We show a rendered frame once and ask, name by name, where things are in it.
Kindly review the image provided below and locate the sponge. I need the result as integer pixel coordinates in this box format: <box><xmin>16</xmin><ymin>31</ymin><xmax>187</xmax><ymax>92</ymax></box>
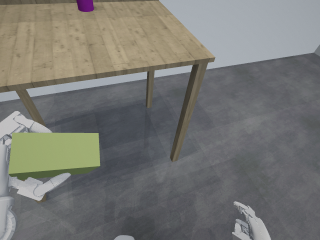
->
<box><xmin>8</xmin><ymin>132</ymin><xmax>100</xmax><ymax>180</ymax></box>

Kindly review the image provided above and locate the table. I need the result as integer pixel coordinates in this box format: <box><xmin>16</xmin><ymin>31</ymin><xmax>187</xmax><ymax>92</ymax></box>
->
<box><xmin>0</xmin><ymin>0</ymin><xmax>216</xmax><ymax>204</ymax></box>

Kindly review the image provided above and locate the left robot forearm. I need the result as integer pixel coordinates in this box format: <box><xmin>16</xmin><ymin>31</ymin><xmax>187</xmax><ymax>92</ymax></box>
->
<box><xmin>0</xmin><ymin>196</ymin><xmax>18</xmax><ymax>240</ymax></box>

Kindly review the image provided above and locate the left robot hand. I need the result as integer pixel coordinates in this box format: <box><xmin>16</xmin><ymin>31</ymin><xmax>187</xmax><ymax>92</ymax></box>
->
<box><xmin>0</xmin><ymin>111</ymin><xmax>71</xmax><ymax>201</ymax></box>

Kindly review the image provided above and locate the right robot hand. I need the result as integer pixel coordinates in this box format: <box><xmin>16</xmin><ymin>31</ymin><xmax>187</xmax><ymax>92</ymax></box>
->
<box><xmin>232</xmin><ymin>201</ymin><xmax>271</xmax><ymax>240</ymax></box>

